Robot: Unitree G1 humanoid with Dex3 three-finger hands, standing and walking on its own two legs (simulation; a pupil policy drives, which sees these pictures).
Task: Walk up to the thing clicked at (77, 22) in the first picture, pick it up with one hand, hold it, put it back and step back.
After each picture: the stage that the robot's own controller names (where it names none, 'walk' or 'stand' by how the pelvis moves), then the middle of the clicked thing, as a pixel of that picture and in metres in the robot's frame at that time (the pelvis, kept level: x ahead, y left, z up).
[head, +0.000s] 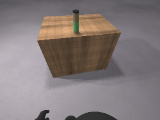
stand; (76, 22) +0.98 +0.24 +0.13
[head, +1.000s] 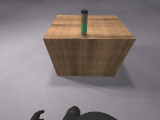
rise first; (84, 23) +0.91 +0.18 +0.15
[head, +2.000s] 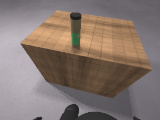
walk; (75, 32) +0.58 +0.19 +0.17
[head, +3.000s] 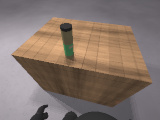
stand; (68, 43) +0.49 +0.20 +0.16
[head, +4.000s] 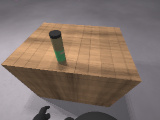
stand; (59, 49) +0.45 +0.25 +0.14
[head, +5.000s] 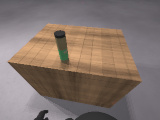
stand; (62, 48) +0.48 +0.24 +0.13
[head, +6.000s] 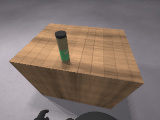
stand; (63, 49) +0.47 +0.23 +0.13
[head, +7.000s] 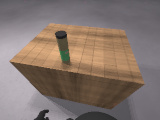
stand; (63, 49) +0.47 +0.23 +0.13
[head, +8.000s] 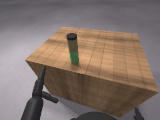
rise first; (73, 50) +0.48 +0.19 +0.14
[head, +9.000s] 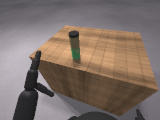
go down; (75, 48) +0.51 +0.19 +0.14
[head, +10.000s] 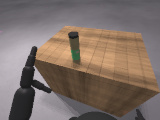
go down; (75, 48) +0.50 +0.19 +0.14
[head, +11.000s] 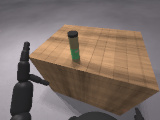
go down; (74, 48) +0.50 +0.19 +0.14
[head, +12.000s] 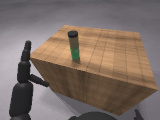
go down; (74, 48) +0.50 +0.19 +0.14
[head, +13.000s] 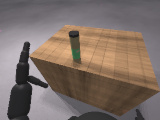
go down; (75, 47) +0.50 +0.19 +0.14
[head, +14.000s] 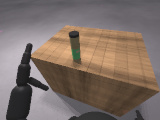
go down; (75, 48) +0.50 +0.19 +0.14
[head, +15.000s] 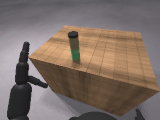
go down; (74, 48) +0.50 +0.19 +0.14
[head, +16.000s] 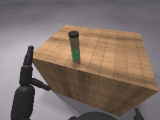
go down; (75, 48) +0.50 +0.19 +0.14
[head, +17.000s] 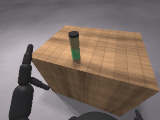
go down; (75, 48) +0.50 +0.19 +0.14
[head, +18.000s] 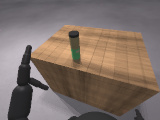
go down; (75, 48) +0.50 +0.19 +0.14
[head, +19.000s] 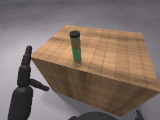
go down; (76, 48) +0.50 +0.19 +0.14
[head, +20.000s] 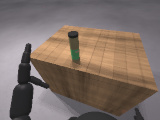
go down; (74, 48) +0.50 +0.19 +0.14
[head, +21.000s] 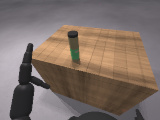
go down; (74, 48) +0.50 +0.19 +0.14
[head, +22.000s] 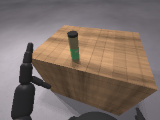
go down; (74, 48) +0.50 +0.19 +0.14
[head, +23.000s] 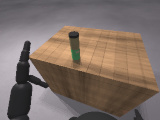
go down; (75, 48) +0.50 +0.19 +0.14
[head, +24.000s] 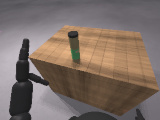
go down; (74, 48) +0.50 +0.19 +0.14
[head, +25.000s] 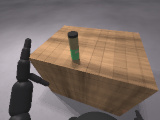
go down; (74, 48) +0.50 +0.19 +0.14
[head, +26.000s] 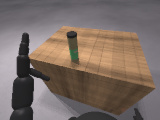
go down; (73, 48) +0.51 +0.20 +0.14
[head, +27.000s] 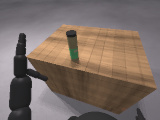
go down; (73, 47) +0.50 +0.20 +0.14
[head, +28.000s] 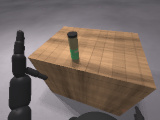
go down; (74, 48) +0.51 +0.19 +0.14
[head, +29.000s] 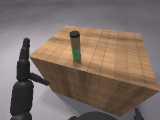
go down; (75, 48) +0.50 +0.19 +0.14
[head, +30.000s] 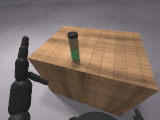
go down; (74, 48) +0.50 +0.19 +0.14
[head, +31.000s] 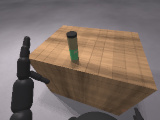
go down; (73, 48) +0.50 +0.19 +0.14
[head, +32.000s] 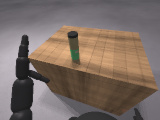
go down; (74, 48) +0.50 +0.19 +0.14
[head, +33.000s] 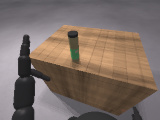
go down; (74, 48) +0.50 +0.19 +0.14
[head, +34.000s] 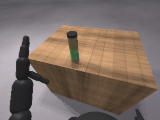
go down; (73, 48) +0.50 +0.19 +0.14
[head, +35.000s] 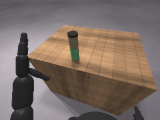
go down; (74, 48) +0.50 +0.19 +0.14
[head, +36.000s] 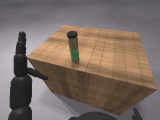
go down; (73, 48) +0.50 +0.19 +0.14
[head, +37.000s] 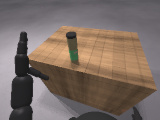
go down; (73, 49) +0.49 +0.19 +0.14
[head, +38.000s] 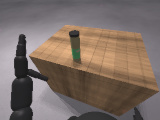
go down; (75, 47) +0.50 +0.19 +0.14
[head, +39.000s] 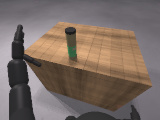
go down; (71, 45) +0.52 +0.18 +0.15
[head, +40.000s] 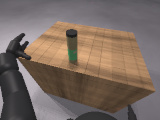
approach; (72, 48) +0.48 +0.16 +0.14
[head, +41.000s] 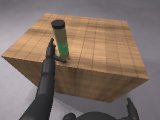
close in; (61, 41) +0.49 +0.19 +0.17
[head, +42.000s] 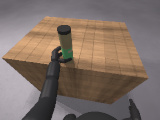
lift; (66, 47) +0.45 +0.15 +0.17
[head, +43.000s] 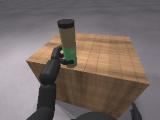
lift; (69, 47) +0.33 +0.14 +0.30
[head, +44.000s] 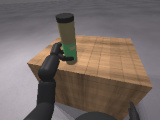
hold; (69, 43) +0.32 +0.13 +0.33
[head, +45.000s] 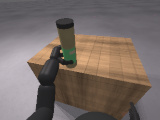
hold; (68, 47) +0.32 +0.14 +0.31
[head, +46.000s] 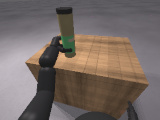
crouch; (67, 35) +0.38 +0.15 +0.34
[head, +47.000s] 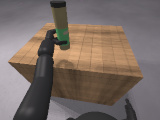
lower; (62, 28) +0.48 +0.16 +0.30
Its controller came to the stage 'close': yes
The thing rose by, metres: 0.24
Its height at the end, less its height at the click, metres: +0.00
